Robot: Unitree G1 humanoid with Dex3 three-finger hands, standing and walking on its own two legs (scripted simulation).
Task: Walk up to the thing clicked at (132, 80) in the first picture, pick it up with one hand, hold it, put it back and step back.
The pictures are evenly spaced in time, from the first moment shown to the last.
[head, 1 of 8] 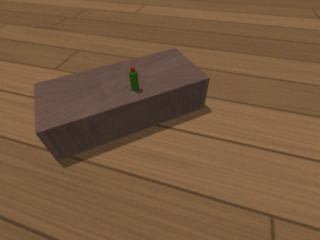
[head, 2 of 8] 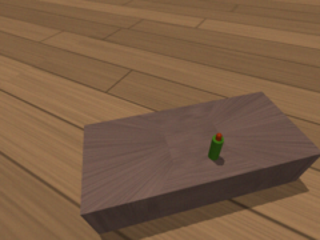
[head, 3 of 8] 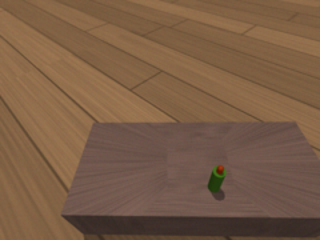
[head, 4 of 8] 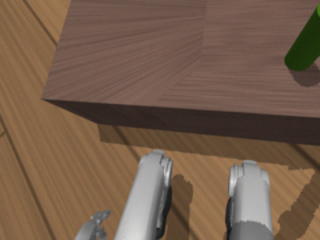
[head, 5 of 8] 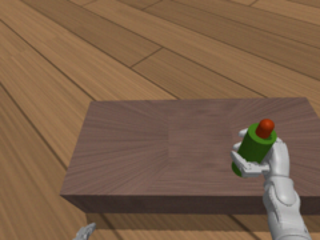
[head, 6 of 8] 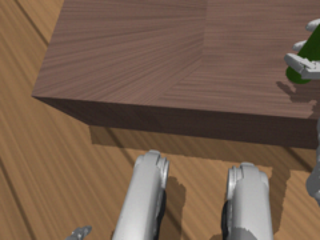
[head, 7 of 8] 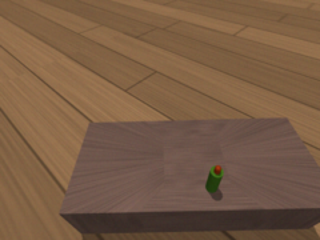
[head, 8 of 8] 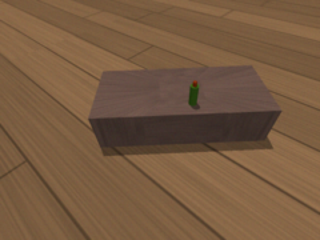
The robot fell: no
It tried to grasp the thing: yes
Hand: right
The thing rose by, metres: 0.38
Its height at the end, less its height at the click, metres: +0.00
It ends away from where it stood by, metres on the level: 0.03
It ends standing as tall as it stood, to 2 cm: yes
